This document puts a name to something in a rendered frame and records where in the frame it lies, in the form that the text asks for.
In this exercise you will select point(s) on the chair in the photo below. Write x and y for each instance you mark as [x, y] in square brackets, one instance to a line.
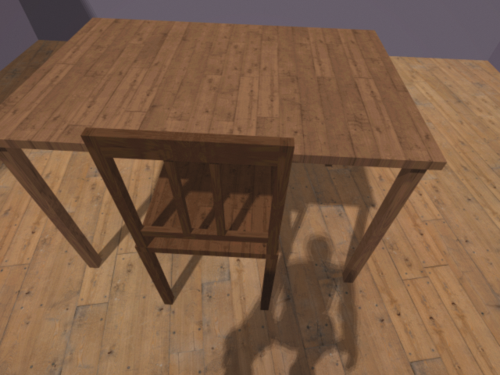
[217, 194]

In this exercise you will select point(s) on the table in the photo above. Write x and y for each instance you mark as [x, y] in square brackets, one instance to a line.
[335, 91]

